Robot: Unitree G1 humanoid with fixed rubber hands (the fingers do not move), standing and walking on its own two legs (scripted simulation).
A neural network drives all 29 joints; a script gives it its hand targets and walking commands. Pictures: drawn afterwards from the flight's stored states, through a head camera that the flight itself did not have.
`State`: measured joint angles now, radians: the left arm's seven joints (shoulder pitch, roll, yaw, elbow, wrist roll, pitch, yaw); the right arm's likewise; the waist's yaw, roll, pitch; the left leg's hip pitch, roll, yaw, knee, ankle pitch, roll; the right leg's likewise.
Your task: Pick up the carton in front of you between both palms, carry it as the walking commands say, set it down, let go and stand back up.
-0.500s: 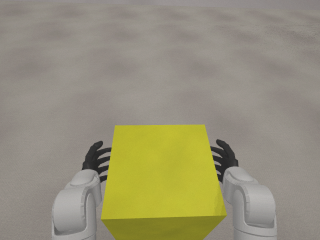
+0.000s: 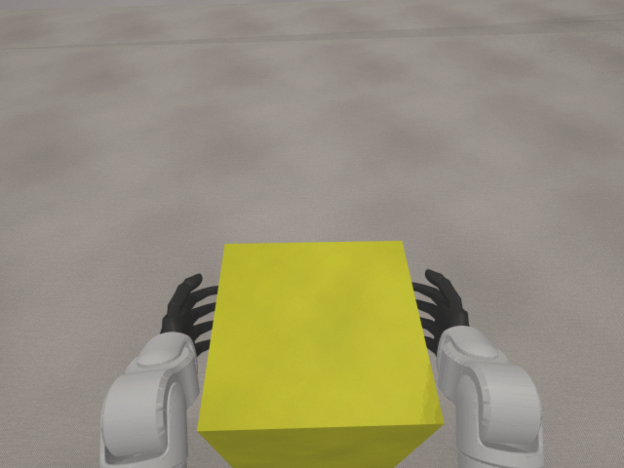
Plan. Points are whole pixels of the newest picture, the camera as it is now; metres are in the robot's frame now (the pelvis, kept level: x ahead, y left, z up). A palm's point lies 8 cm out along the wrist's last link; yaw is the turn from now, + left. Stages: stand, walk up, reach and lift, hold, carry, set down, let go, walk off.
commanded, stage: carry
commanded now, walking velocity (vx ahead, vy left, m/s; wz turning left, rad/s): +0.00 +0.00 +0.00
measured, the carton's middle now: (315, 364) +0.27 +0.00 +0.01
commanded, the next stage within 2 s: hold in 1.78 s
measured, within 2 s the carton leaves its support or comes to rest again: neither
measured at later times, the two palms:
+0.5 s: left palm (210, 274) +0.39 +0.14 +0.05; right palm (424, 275) +0.38 -0.16 +0.05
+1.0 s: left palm (220, 288) +0.38 +0.13 +0.03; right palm (426, 286) +0.37 -0.17 +0.03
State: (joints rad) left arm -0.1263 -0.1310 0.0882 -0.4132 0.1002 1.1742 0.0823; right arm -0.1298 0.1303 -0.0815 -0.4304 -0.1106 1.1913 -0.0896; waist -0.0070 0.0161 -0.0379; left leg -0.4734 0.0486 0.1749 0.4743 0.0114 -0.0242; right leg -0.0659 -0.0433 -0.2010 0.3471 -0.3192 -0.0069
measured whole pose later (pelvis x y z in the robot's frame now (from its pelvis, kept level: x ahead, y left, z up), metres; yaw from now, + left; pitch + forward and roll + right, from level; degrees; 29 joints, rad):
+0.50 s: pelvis +0.12 +0.00 -0.01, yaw -2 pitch +4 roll +1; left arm -0.14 -0.13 0.11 -0.16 0.16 1.07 0.06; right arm -0.14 0.13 -0.10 -0.17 -0.15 1.06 -0.06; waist -0.01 -0.01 -0.12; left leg -0.35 0.05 0.22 0.56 -0.26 0.04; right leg -0.15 -0.07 -0.11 0.51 -0.42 0.03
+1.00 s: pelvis +0.08 -0.01 -0.01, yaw -2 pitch +2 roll +0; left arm -0.25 -0.15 0.21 0.23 0.26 0.68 0.01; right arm -0.25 0.15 -0.21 0.23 -0.26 0.68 -0.01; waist 0.00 -0.01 -0.09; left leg -0.35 0.07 0.21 0.53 -0.20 0.03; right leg -0.17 -0.04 -0.12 0.52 -0.39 0.00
